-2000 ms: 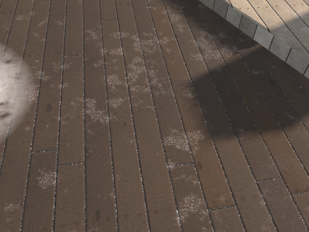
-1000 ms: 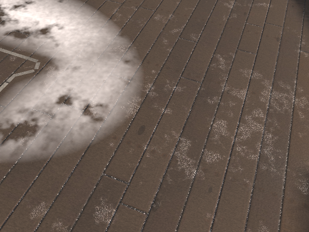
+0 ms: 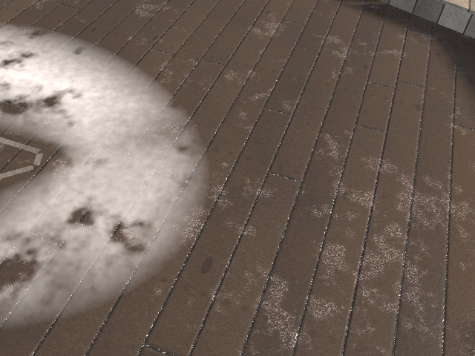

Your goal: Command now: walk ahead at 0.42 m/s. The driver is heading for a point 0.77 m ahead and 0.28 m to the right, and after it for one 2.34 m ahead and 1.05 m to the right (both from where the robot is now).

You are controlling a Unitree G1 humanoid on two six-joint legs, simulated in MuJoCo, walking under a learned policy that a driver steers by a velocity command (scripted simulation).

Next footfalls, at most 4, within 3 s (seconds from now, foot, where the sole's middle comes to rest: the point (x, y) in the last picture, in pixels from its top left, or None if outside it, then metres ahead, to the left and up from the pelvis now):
0.30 right None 0.35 -0.15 -0.78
0.82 left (214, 319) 0.63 0.04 -0.78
1.32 right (324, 268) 0.80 -0.31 -0.78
1.78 left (268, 228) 0.96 -0.14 -0.78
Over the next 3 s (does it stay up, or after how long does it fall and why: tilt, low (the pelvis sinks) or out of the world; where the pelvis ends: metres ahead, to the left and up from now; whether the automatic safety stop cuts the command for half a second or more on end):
stays up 0.86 -0.19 -0.01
